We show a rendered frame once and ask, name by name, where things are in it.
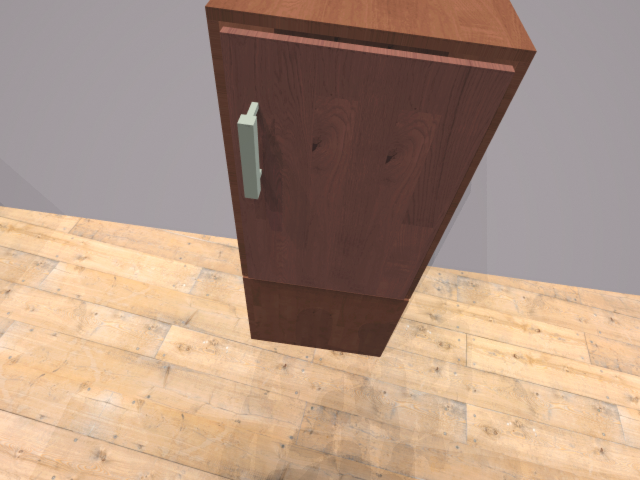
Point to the cupboard door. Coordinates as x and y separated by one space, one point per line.
362 150

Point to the handle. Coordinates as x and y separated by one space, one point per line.
249 152

